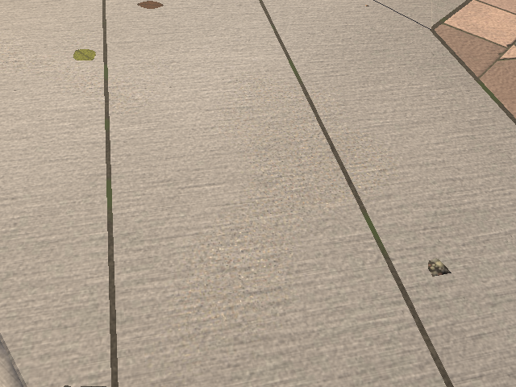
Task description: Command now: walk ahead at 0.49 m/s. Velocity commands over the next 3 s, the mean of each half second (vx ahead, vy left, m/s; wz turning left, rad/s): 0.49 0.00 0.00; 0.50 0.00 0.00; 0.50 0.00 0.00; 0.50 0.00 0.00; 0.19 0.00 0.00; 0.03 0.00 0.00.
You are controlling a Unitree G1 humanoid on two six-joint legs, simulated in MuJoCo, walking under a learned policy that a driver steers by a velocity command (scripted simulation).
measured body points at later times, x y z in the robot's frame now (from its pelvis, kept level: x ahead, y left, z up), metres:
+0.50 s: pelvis +0.32 -0.02 -0.02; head +0.35 +0.00 +0.43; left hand +0.46 +0.25 -0.14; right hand +0.36 -0.28 -0.15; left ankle +0.15 +0.10 -0.63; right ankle +0.39 -0.07 -0.75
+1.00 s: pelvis +0.60 +0.05 -0.02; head +0.63 +0.05 +0.43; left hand +0.61 +0.32 -0.16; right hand +0.80 -0.19 -0.10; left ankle +0.68 +0.14 -0.75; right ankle +0.45 -0.08 -0.66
